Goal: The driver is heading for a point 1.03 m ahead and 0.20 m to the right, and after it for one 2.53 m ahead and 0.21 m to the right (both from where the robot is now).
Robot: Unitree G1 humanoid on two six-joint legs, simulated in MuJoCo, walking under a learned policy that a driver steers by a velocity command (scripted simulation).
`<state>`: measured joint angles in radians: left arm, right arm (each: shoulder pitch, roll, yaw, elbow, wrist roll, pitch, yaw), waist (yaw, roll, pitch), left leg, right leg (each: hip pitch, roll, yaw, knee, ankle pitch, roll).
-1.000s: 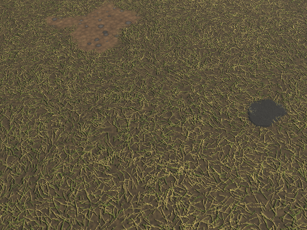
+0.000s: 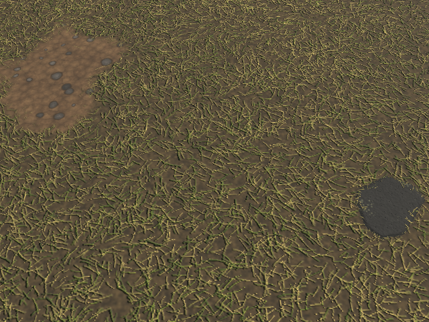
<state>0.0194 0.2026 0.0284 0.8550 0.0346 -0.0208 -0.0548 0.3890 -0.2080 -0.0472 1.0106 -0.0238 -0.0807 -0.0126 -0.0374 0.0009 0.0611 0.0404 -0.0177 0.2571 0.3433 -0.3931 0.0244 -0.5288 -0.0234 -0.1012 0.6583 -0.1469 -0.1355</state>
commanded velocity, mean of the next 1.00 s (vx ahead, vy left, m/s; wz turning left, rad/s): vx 0.50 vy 0.00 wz -0.33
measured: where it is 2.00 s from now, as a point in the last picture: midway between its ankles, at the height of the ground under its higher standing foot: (290, 173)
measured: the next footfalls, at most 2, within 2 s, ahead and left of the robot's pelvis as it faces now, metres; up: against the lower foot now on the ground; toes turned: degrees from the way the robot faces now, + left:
right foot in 0.04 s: +0.16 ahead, -0.07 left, +0.00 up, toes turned -6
left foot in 0.58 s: +0.50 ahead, +0.04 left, +0.00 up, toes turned -16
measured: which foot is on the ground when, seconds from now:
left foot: down 0.00-0.06, up 0.08-0.56, down 0.58-1.00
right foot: up 0.00-0.02, down 0.04-0.60, up 0.62-1.00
